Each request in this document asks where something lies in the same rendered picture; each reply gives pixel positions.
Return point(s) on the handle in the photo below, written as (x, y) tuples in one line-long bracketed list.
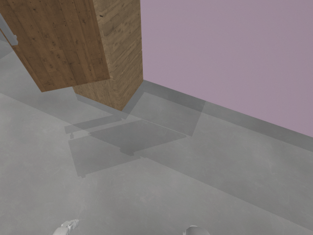
[(7, 32)]

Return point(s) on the left robot hand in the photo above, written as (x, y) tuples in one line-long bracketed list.
[(67, 227)]

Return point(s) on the cupboard door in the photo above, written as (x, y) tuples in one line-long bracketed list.
[(59, 41)]

